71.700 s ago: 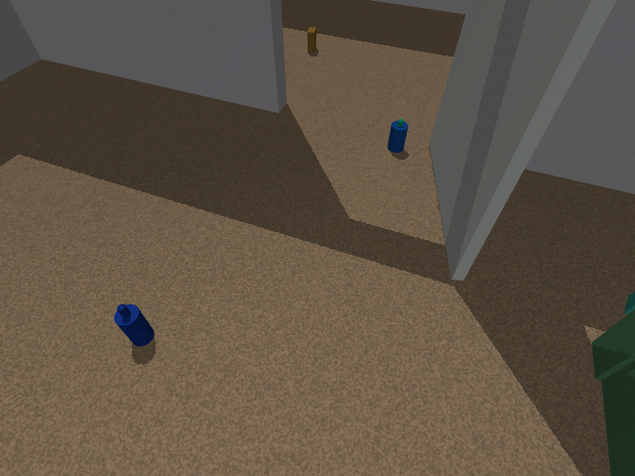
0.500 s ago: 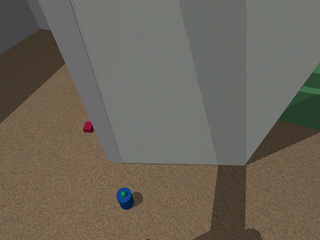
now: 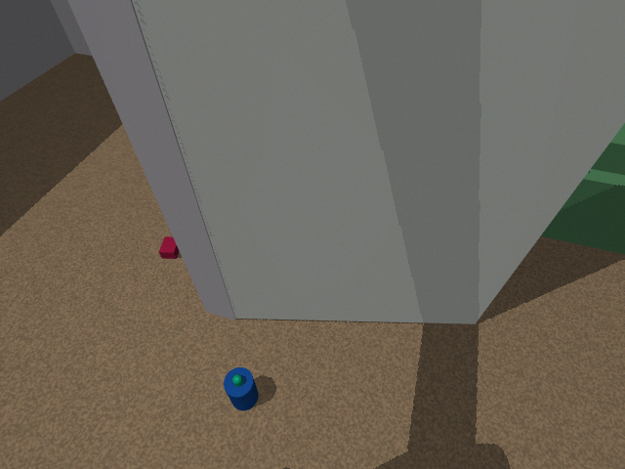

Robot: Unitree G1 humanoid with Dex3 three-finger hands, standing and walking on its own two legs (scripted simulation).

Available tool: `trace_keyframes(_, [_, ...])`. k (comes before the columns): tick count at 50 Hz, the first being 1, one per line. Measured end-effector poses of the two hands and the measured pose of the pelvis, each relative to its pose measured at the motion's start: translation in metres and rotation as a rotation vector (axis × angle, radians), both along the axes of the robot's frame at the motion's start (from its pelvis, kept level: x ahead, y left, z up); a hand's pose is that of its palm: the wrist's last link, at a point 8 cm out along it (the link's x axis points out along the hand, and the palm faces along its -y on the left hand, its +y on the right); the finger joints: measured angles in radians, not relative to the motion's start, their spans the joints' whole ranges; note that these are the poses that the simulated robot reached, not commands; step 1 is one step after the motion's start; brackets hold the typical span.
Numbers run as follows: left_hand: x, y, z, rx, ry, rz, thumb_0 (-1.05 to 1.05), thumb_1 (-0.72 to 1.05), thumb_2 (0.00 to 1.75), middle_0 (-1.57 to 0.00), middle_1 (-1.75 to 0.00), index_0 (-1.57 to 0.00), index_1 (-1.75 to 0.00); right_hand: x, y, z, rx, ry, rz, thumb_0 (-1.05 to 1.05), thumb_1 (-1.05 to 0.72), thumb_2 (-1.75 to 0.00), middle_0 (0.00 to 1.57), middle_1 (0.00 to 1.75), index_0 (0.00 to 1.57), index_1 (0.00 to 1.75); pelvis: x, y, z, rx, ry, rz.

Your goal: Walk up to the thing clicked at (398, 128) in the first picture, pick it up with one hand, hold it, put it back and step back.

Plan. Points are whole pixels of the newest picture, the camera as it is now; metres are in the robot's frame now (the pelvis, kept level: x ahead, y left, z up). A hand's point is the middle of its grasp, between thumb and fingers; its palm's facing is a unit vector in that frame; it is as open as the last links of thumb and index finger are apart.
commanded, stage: stand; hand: left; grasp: from above
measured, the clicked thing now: (241, 387) +0.42 +0.22 -0.69
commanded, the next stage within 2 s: step back in 0.54 s
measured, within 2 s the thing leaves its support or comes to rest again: neither
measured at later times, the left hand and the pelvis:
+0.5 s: hand out of the picture +0.08 +0.25 -0.16, palm faces -0.02 -0.94 -0.34, open 7.4 cm; pelvis +0.00 +0.00 +0.00, yaw +0 degrees
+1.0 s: hand out of the picture +0.07 +0.30 -0.18, palm faces -0.02 -0.93 -0.37, open 7.4 cm; pelvis -0.07 +0.04 -0.02, yaw +0 degrees
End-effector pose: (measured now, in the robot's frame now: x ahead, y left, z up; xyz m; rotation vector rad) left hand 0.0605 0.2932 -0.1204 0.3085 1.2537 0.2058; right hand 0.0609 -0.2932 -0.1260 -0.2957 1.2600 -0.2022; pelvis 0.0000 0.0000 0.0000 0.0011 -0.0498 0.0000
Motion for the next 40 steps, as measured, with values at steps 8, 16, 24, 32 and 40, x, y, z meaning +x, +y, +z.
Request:
trace_keyframes(8, [0.002, -0.002, 0.0, -0.002, 0.0, -0.003, 0.01, 0.91, 0.9, -0.2, -0.3, -0.2, -0.3, 0.0, -0.002, 0.0, 0.0, 0.011, -0.001, 0.0, -0.91, -0.89, 0.2, 0.3, 0.2, 0.3, 0.002, -0.001, 0.0, -0.001, 0.005, 0.001])
trace_keyframes(16, [0.008, -0.002, 0.001, -0.002, -0.015, -0.008, 0.01, 0.91, 0.9, -0.2, -0.3, -0.2, -0.3, 0.002, -0.003, 0.001, -0.002, 0.0, 0.001, 0.0, -0.91, -0.89, 0.2, 0.3, 0.2, 0.3, 0.003, -0.002, 0.0, 0.0, 0.003, 0.0])
trace_keyframes(24, [0.011, -0.002, 0.002, 0.002, -0.027, -0.014, 0.01, 0.91, 0.9, -0.2, -0.3, -0.2, -0.3, 0.004, -0.003, 0.001, 0.001, -0.008, 0.002, 0.0, -0.91, -0.89, 0.2, 0.3, 0.2, 0.3, 0.003, -0.003, 0.0, 0.0, 0.003, 0.001])
trace_keyframes(32, [0.008, 0.007, -0.001, 0.012, -0.033, 0.015, 0.01, 0.91, 0.9, -0.21, -0.3, -0.21, -0.3, 0.002, -0.01, -0.002, -0.01, -0.005, -0.006, 0.0, -0.91, -0.89, 0.2, 0.3, 0.2, 0.3, -0.01, -0.001, -0.006, -0.013, 0.017, 0.008])
trace_keyframes(40, [0.014, 0.041, -0.016, 0.037, -0.068, -0.014, 0.01, 0.9, 0.9, -0.21, -0.3, -0.21, -0.3, -0.018, -0.009, -0.004, -0.08, 0.001, -0.003, 0.0, -0.91, -0.89, 0.2, 0.3, 0.2, 0.3, -0.032, 0.024, -0.025, -0.016, 0.018, 0.015])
